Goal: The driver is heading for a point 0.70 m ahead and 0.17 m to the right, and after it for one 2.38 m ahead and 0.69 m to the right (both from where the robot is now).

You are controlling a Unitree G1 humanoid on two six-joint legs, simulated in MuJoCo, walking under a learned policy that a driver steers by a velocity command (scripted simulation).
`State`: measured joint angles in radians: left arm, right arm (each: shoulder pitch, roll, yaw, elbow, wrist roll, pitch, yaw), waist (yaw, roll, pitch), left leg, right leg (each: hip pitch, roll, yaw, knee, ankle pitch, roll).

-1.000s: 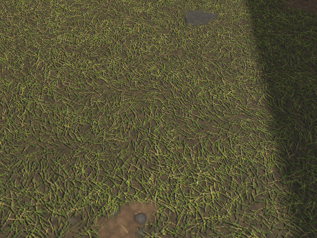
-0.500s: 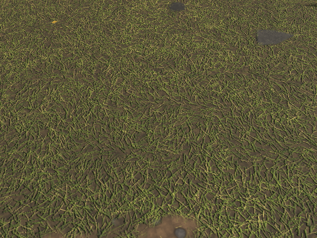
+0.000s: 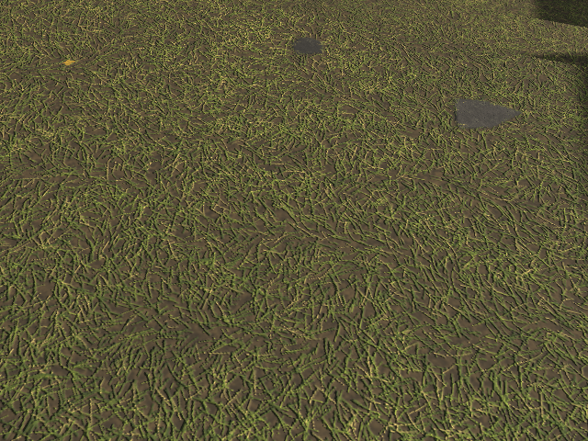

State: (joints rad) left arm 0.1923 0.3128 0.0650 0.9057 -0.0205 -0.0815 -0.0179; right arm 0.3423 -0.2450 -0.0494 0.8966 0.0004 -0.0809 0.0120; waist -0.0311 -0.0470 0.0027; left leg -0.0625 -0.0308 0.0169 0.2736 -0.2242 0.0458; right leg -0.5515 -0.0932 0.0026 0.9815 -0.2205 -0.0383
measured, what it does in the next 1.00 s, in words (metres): walks ahead, turning right: right foot, then left foot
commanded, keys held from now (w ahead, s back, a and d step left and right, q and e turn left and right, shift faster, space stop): w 0.02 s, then w+e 0.62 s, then w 0.18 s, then no key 0.18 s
